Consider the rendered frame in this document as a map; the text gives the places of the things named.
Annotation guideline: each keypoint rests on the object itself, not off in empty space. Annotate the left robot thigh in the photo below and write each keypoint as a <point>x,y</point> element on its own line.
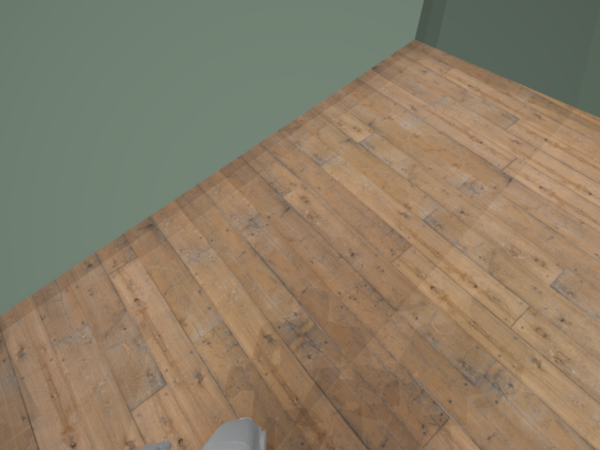
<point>237,435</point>

